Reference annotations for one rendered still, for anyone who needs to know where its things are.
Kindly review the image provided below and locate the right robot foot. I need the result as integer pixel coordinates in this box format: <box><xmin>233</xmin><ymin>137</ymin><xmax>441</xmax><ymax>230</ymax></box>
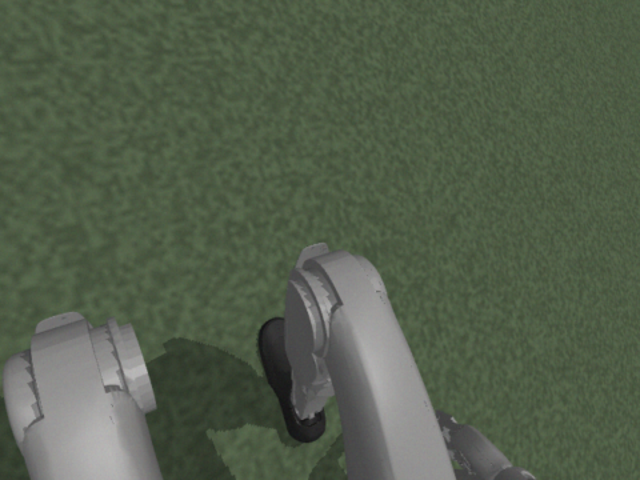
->
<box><xmin>258</xmin><ymin>317</ymin><xmax>326</xmax><ymax>443</ymax></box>

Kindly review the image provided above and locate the right robot hand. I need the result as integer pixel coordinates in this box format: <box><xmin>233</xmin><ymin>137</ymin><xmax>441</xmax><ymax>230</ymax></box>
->
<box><xmin>435</xmin><ymin>409</ymin><xmax>514</xmax><ymax>480</ymax></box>

